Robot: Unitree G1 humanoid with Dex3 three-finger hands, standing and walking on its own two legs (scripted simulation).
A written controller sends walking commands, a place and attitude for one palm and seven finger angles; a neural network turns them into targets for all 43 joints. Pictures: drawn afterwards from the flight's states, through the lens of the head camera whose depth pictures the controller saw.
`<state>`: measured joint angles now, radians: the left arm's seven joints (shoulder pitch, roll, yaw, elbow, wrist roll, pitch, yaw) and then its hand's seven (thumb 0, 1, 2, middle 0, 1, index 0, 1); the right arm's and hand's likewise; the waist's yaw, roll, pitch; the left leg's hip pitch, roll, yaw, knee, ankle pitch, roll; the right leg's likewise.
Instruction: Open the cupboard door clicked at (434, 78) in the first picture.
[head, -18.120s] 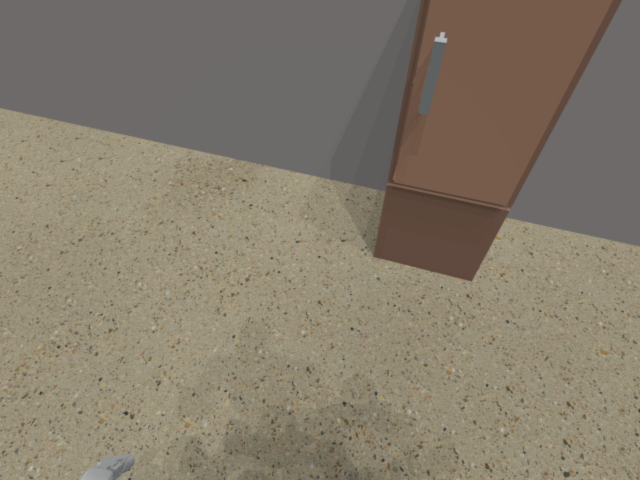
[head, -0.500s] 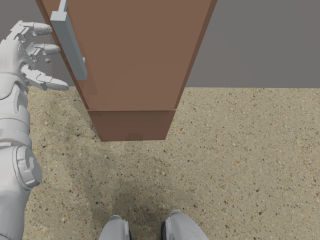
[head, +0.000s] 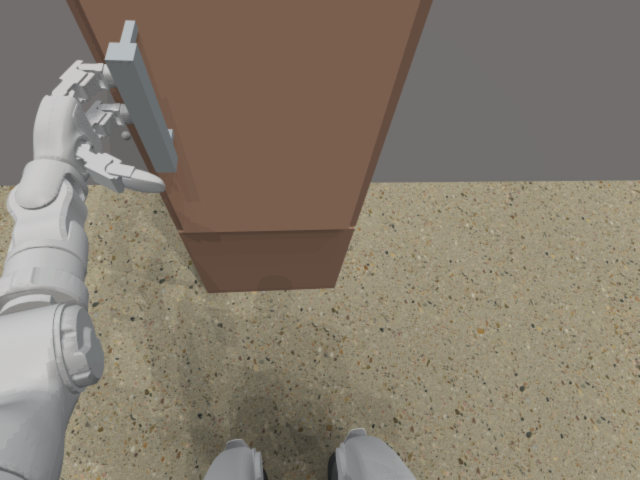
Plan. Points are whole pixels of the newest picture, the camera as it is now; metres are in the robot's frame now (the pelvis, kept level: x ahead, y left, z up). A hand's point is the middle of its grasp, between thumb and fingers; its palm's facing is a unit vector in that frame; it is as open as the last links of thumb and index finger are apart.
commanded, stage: slide the fingers in behind the handle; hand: left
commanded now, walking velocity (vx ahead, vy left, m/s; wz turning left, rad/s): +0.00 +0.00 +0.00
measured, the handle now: (150, 104) +0.56 +0.16 +0.09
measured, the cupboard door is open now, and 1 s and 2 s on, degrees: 0 1 1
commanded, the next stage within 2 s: close the thumb around the handle in 1.34 s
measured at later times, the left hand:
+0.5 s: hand (157, 138) +0.51 +0.15 +0.09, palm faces -0.05 -1.00 -0.03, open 14.0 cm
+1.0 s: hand (167, 141) +0.50 +0.14 +0.09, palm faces -0.01 -1.00 -0.03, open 14.2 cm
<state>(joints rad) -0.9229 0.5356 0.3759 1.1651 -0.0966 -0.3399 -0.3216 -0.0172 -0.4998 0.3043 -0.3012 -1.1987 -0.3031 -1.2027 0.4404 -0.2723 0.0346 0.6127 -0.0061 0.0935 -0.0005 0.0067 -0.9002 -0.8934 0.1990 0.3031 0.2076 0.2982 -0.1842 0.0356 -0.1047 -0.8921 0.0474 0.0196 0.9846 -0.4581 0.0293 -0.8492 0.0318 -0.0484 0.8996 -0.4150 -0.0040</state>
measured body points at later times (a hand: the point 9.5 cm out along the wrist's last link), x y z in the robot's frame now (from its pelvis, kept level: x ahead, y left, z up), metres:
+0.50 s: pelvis -0.01 -0.01 +0.00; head +0.11 +0.00 +0.43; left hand +0.50 +0.20 +0.09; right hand +0.00 -0.28 -0.12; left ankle +0.00 +0.10 -0.68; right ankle +0.00 -0.12 -0.68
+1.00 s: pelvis +0.00 -0.01 +0.00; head +0.11 -0.01 +0.44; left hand +0.50 +0.19 +0.09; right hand +0.00 -0.28 -0.12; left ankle +0.00 +0.10 -0.68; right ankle +0.00 -0.12 -0.68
